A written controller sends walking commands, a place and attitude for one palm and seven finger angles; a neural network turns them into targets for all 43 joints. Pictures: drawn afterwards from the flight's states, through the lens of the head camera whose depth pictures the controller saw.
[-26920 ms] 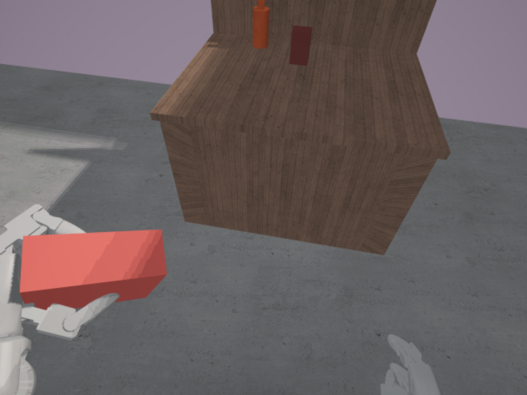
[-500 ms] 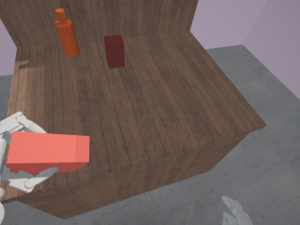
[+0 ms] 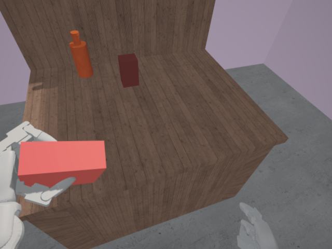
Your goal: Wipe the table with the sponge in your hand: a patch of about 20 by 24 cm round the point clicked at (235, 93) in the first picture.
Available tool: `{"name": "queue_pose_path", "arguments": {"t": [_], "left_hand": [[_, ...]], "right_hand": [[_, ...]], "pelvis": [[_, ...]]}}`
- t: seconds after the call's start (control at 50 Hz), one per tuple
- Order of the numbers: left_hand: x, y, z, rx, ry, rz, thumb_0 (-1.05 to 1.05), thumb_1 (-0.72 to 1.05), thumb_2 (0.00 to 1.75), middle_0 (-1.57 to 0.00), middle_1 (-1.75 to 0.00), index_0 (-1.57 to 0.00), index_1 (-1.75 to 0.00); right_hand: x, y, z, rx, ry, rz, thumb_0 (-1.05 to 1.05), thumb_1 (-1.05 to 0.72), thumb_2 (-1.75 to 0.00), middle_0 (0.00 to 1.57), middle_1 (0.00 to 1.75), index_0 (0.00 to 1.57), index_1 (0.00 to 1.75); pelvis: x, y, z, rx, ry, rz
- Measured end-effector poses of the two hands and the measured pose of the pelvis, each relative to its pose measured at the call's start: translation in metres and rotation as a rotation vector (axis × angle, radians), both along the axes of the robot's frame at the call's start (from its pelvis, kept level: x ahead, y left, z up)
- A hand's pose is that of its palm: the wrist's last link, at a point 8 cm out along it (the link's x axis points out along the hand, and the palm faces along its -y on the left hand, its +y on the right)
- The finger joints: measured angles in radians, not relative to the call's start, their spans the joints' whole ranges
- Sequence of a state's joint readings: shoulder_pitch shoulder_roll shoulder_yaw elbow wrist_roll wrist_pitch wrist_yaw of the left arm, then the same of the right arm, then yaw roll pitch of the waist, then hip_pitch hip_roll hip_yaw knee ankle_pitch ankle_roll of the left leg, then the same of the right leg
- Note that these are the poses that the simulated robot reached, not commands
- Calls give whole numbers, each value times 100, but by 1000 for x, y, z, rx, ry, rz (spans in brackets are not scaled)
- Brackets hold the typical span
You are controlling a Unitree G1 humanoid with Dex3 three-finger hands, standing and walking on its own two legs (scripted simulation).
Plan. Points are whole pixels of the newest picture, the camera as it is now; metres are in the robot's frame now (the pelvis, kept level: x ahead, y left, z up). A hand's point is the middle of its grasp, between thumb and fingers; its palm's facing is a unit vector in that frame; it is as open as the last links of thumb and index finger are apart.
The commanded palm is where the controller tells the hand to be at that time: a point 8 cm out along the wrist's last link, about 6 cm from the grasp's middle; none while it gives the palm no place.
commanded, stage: come to a stop and stand still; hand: left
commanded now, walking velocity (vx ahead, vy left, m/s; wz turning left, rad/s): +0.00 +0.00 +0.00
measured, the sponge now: (76, 164) +0.24 +0.21 +0.12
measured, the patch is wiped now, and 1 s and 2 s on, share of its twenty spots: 0.00 0.00 0.00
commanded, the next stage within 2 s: look again from close up in 0.14 s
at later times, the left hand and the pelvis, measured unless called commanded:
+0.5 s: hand (45, 163) +0.21 +0.25 +0.16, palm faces +0.37 -0.85 -0.37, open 9.6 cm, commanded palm +0.16 +0.28 +0.18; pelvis +0.00 +0.00 +0.00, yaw -1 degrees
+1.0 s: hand (45, 145) +0.26 +0.27 +0.15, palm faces +0.37 -0.84 -0.40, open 9.6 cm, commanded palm +0.20 +0.29 +0.18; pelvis +0.04 +0.01 +0.00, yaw +1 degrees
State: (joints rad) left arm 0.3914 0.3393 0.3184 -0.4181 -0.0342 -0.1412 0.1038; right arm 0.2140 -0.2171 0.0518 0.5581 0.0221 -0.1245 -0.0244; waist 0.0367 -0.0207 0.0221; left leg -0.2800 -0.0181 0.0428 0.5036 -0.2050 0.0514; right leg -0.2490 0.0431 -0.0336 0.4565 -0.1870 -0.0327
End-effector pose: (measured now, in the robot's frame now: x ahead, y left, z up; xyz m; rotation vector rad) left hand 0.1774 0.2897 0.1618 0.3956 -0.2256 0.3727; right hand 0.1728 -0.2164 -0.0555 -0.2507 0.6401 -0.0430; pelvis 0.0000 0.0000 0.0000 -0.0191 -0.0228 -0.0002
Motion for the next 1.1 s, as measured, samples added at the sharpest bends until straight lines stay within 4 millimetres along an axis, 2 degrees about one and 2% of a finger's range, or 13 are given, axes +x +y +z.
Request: {"name": "queue_pose_path", "arguments": {"t": [0.16, 0.28, 0.4, 0.6, 0.64, 0.7, 0.74, 0.86, 0.9, 0.96, 1.04, 1.1], "left_hand": [[-1, 2, 14, 54, -33, -18, -1, -46, 103, -78, -136, -79, -135], [-1, 4, 10, 42, -10, -11, -1, -46, 103, -78, -136, -79, -135], [-1, -2, 4, 27, 9, -31, -1, -46, 103, -78, -136, -79, -135], [0, -3, 14, 46, -9, -14, -1, -46, 103, -78, -136, -79, -135], [8, 7, 31, 177, -57, -19, -1, -46, 103, -78, -136, -79, -135], [17, 30, 43, 173, -140, 30, -1, -46, 103, -78, -136, -79, -135], [19, 29, 38, 127, -141, 37, -1, -46, 103, -78, -136, -79, -135], [19, -6, 5, 51, -11, -95, -1, -46, 103, -77, -136, -79, -135], [22, -6, -3, 52, 21, -107, -1, -46, 103, -77, -136, -79, -135], [32, 9, -3, 73, 16, -73, -1, -46, 103, -77, -136, -79, -135], [48, 25, 11, 86, -63, -14, -1, -46, 103, -77, -136, -79, -135], [57, 20, 25, 87, -128, -27, -1, -46, 103, -77, -136, -79, -136]], "right_hand": [[-20, -4, -6, -10, 36, -38, 2, -90, -90, 21, 30, 21, 30], [-27, -5, -9, -5, 46, -56, 2, -90, -90, 21, 30, 21, 30], [-26, -4, -7, -6, 37, -53, 2, -90, -90, 21, 30, 21, 30], [-11, -1, -5, 10, 9, -29, 2, -90, -90, 21, 30, 21, 30], [-9, 0, -7, -7, 14, 7, 2, -90, -90, 21, 30, 20, 30], [-9, 1, -8, 7, 32, 11, 2, -90, -90, 21, 30, 21, 30], [-9, 1, -6, 25, 18, -7, 2, -90, -90, 21, 30, 21, 30], [-7, 1, -10, 29, 33, -53, 2, -90, -90, 21, 30, 21, 30], [-5, 3, -11, 16, 58, -54, 2, -90, -90, 20, 30, 20, 30], [5, 7, -11, -6, 86, -37, 2, -90, -90, 20, 30, 20, 30], [26, 13, -8, -19, 73, -5, 2, -90, -90, 21, 30, 21, 30], [46, 17, -2, -10, 31, 6, 2, -90, -90, 21, 30, 21, 30]], "pelvis": [[-3, 3, 1, 4, -5, -7], [-3, 5, 1, 5, -8, -12], [-3, 6, 2, 9, -11, -13], [0, 3, 3, 12, -10, -14], [-3, -1, 1, 5, 0, 5], [-5, -4, 1, 0, 8, -3], [-2, -1, 2, 0, 11, -13], [18, 11, 3, 8, 26, -14], [25, 11, 4, 7, 30, -8], [33, 9, 4, 6, 35, 5], [42, 10, 4, 4, 35, 10], [48, 13, 4, 0, 38, 5]]}}
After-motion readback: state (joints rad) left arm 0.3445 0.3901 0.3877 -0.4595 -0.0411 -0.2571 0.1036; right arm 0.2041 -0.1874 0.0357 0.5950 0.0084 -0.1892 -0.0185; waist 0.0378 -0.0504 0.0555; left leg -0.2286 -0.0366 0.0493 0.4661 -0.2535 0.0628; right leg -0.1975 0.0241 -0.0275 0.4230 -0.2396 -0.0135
